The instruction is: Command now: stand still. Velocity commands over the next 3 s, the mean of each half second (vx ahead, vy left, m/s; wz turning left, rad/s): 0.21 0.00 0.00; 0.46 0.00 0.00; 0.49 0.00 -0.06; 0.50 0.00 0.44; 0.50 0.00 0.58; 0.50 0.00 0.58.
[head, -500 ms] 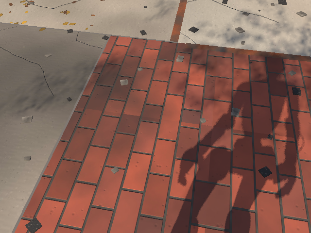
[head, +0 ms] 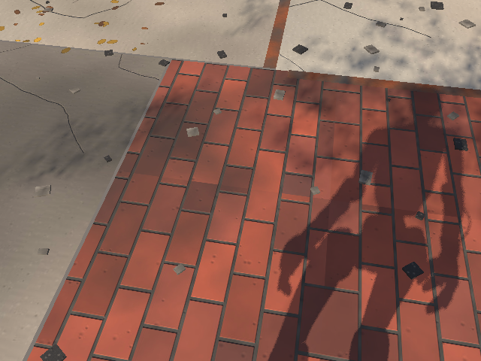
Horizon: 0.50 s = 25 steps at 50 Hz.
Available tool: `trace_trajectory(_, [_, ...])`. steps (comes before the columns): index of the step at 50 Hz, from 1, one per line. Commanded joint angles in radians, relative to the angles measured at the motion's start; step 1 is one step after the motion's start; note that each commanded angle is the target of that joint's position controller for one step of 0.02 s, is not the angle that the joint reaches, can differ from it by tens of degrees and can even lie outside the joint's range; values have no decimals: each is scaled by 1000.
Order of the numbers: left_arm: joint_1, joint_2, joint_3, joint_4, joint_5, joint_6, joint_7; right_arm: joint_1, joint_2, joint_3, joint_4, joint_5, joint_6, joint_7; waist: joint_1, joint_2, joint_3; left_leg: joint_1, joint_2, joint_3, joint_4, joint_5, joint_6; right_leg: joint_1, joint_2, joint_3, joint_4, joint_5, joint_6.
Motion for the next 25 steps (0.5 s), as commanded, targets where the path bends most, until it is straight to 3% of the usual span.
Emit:
trace_trajectory(1, [18,93,14,-21,0,-6,3,66,-83,-11,-10,0,-5,-3,0,6,-2,-97,18,-13,-98,110,21,72,-38,42,-77,126,-34])
trace_trajectory(5, [24,90,13,-15,0,-7,3,77,-80,-9,-6,0,-6,-4,1,4,3,-102,17,-12,-101,96,21,67,-38,43,-81,108,-34])
trace_trajectory(6, [43,85,12,-5,0,-6,3,101,-72,-8,7,2,-4,-5,0,2,-18,-95,5,1,-99,-7,26,73,-27,35,-85,-17,-37])
trace_trajectory(8, [62,115,25,-2,-14,-4,7,99,-95,-17,-3,12,-3,-10,5,-1,28,-154,-9,6,-65,-285,61,8,-16,38,-80,-384,-64])
trace_trajectory(10, [71,121,29,-13,-21,-22,4,94,-87,-16,-24,19,-20,-10,7,-27,94,-234,9,-18,-35,-384,90,-45,-66,114,-112,-535,-99])
trace_trajectory(13, [165,150,44,-2,-28,-57,-9,67,-51,-12,-52,22,-58,6,34,-100,74,-318,1,13,110,-240,91,38,-202,327,-200,-571,-176])
trace_trajectory(15, [171,172,51,-9,-25,-66,-13,67,-37,-11,-62,23,-69,20,17,-147,45,-247,-10,29,196,-143,110,-8,-289,477,-290,-591,-227])
trace_trajectory(16, [120,175,51,-31,-25,-68,-13,96,-38,-13,-55,24,-73,24,-17,-140,48,-164,-4,22,171,-140,130,-86,-283,458,-298,-572,-216])
trace_trajectory(17, [38,173,48,-63,-30,-68,-16,155,-33,-14,-35,24,-75,24,-66,-125,62,-44,-4,17,69,-145,153,-189,-238,378,-273,-531,-182])
trace_trajectory(18, [-55,154,42,-100,-37,-68,-19,249,-45,-18,-2,23,-76,20,-119,-75,79,106,20,-33,-65,-153,172,-325,-159,251,-165,-447,-129])
trace_trajectory(19, [-132,88,26,-140,-44,-80,-22,383,-134,-44,37,27,-83,14,-162,117,79,228,159,-272,-209,-281,222,-486,-31,43,123,-295,-48])
trace_trajectory(20, [-163,65,17,-184,-40,-106,-25,442,-236,-69,43,28,-93,23,-166,321,85,328,358,-602,-335,-246,303,-651,27,-45,371,-254,-24])
trace_trajectory(21, [-168,109,28,-178,-36,-120,-29,416,-179,-51,30,5,-105,25,-139,201,98,346,386,-640,-303,-117,308,-737,-22,40,548,-280,-38])
trace_trajectory(22, [-104,106,28,-155,-37,-127,-39,377,-141,-40,14,1,-113,30,-96,132,79,382,354,-553,-274,-6,278,-778,-47,66,640,-211,-55])
trace_trajectory(24, [-77,105,31,-140,-30,-133,-51,302,-126,-27,-15,12,-107,44,-54,73,62,368,312,-398,-285,184,229,-784,-90,59,661,-98,-66])
trace_trajectory(25, [-93,102,33,-146,-26,-132,-56,286,-98,-16,-22,9,-97,44,-46,71,62,329,281,-316,-303,260,205,-742,-107,49,617,-52,-61])
Next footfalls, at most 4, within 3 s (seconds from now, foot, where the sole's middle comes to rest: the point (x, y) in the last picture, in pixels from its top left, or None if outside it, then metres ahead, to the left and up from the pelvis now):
0.78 right None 0.41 -0.11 -0.77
1.32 left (208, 290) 0.71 0.13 -0.77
1.80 right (283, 226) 0.95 -0.11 -0.77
2.32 left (187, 180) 1.16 0.23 -0.77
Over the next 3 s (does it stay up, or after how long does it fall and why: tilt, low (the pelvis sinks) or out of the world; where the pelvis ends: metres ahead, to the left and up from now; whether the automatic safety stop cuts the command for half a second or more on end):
stays up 1.38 0.26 0.00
